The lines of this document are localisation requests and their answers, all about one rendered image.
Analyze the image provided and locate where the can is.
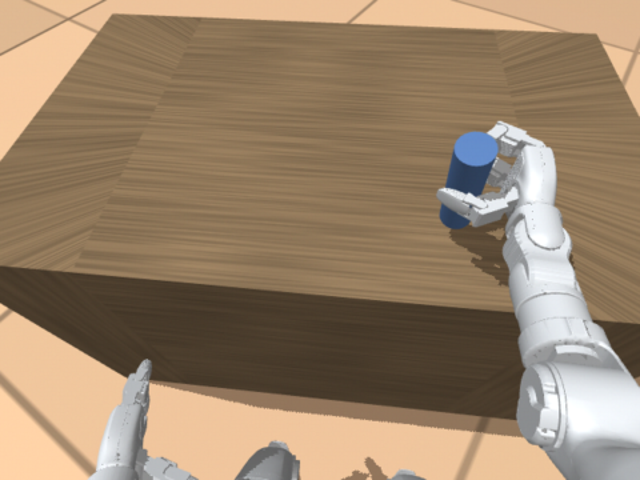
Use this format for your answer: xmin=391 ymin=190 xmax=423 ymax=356
xmin=439 ymin=132 xmax=498 ymax=229

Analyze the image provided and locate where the right robot hand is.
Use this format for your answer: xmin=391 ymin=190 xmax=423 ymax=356
xmin=436 ymin=121 xmax=557 ymax=227

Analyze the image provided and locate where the right robot arm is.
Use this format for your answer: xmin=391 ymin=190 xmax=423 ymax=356
xmin=502 ymin=203 xmax=640 ymax=480

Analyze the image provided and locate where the left robot hand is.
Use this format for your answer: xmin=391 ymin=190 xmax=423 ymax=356
xmin=96 ymin=359 xmax=199 ymax=480

